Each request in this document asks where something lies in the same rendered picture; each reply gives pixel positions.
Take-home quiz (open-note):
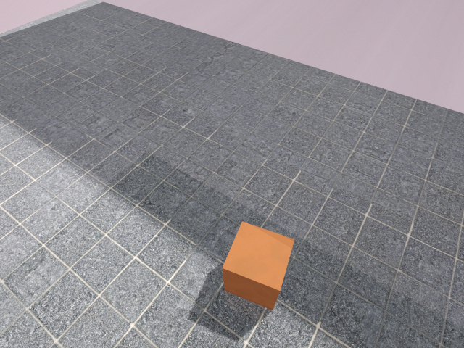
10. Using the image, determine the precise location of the carton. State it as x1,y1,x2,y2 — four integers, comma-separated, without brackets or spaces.
223,221,294,310

